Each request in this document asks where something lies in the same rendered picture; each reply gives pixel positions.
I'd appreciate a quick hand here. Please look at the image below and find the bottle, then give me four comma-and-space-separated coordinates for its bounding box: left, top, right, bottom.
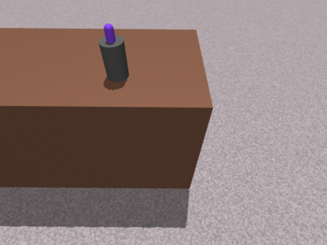
99, 23, 129, 82

